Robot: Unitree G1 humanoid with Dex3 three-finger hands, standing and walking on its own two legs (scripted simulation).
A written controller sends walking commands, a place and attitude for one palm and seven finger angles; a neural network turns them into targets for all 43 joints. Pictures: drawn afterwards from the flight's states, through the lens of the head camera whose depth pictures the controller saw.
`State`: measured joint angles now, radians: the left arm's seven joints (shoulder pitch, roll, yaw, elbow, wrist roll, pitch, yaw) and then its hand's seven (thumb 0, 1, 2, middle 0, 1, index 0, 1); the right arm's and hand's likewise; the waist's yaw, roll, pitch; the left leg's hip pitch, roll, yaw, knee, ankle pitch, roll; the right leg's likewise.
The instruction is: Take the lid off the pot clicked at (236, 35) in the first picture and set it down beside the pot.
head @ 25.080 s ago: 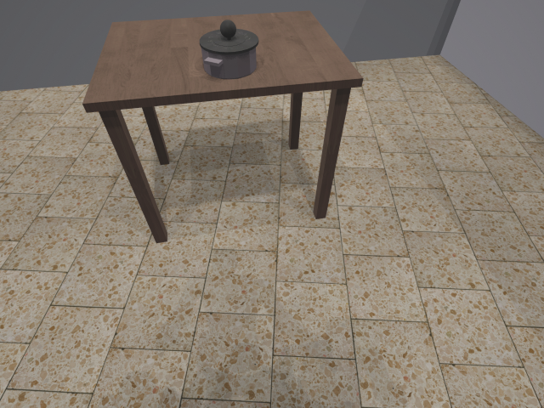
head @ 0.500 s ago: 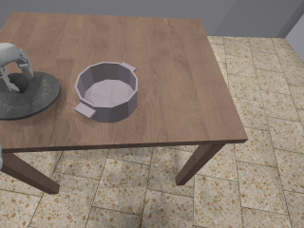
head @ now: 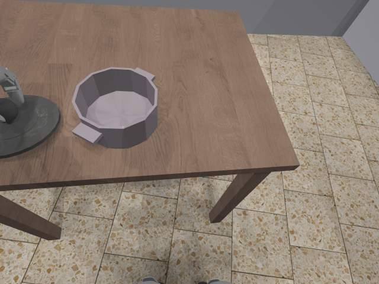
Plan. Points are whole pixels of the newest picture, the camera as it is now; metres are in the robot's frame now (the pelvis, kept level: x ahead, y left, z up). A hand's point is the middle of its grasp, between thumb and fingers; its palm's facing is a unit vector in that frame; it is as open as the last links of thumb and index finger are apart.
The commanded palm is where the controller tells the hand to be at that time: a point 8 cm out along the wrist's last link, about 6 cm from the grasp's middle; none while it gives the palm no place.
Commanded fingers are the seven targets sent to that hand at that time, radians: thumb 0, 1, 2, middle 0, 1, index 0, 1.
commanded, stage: lower the lid onto the table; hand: left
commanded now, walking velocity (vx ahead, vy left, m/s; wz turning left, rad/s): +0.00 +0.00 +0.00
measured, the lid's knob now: (2, 110) +0.47 +0.36 +0.05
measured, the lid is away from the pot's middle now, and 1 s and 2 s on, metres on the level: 0.23 0.24 0.24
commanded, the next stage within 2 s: open the fingers wide in 0.30 s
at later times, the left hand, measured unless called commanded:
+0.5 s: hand out of the picture +0.45 +0.36 +0.07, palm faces -0.44 -0.13 -0.89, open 8.0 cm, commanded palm +0.48 +0.36 +0.12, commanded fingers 0.00 0.50 0.96 -0.77 -1.04 -0.75 -1.02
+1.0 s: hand out of the picture +0.44 +0.37 +0.06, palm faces -0.46 -0.13 -0.88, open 8.5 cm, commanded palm +0.48 +0.37 +0.12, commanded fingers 0.00 0.12 0.74 -0.46 -0.90 -0.46 -0.90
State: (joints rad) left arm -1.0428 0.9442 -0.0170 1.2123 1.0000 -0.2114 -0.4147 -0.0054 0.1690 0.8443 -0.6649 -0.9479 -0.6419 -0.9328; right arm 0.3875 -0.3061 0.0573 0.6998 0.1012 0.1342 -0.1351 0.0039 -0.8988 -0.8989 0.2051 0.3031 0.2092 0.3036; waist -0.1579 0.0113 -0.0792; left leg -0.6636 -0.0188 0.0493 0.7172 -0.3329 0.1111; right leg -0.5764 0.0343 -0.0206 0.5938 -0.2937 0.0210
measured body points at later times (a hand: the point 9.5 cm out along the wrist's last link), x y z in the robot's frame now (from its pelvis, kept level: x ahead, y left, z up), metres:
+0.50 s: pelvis -0.01 +0.01 -0.01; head +0.10 +0.04 +0.42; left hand +0.47 +0.37 +0.12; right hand -0.01 -0.27 -0.12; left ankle +0.00 +0.04 -0.72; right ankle -0.01 -0.15 -0.72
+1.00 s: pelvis -0.01 +0.02 -0.01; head +0.09 +0.06 +0.42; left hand +0.46 +0.38 +0.11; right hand -0.01 -0.27 -0.11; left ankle +0.00 +0.04 -0.72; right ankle -0.01 -0.14 -0.72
